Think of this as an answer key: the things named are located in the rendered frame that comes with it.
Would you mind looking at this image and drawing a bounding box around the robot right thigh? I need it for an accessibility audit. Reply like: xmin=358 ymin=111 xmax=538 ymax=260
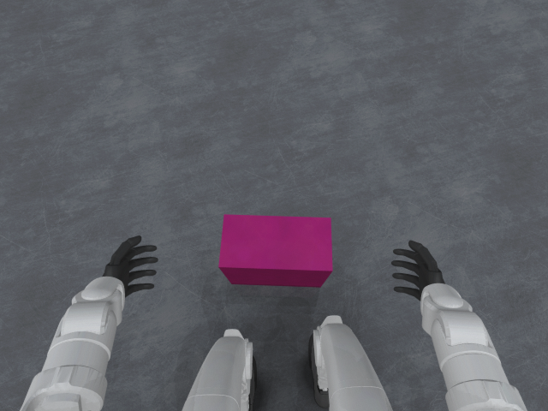
xmin=313 ymin=324 xmax=393 ymax=411

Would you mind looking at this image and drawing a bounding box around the robot left thigh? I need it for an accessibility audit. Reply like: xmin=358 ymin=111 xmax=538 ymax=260
xmin=182 ymin=337 xmax=253 ymax=411

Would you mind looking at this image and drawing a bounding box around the robot right hand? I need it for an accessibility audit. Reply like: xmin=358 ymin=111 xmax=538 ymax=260
xmin=391 ymin=241 xmax=445 ymax=301

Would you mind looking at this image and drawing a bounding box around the robot left forearm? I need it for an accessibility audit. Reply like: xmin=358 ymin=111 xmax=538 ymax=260
xmin=20 ymin=277 xmax=125 ymax=411

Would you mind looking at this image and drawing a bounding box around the carton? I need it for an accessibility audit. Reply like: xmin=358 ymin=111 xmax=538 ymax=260
xmin=218 ymin=214 xmax=333 ymax=288

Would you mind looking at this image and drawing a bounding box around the robot thigh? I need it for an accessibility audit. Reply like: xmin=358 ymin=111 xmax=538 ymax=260
xmin=182 ymin=337 xmax=253 ymax=411
xmin=313 ymin=324 xmax=393 ymax=411

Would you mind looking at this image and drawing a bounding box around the robot left hand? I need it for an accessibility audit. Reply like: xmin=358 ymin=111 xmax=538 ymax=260
xmin=102 ymin=235 xmax=158 ymax=298

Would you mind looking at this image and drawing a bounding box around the robot right forearm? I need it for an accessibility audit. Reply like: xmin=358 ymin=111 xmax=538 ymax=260
xmin=420 ymin=283 xmax=527 ymax=411

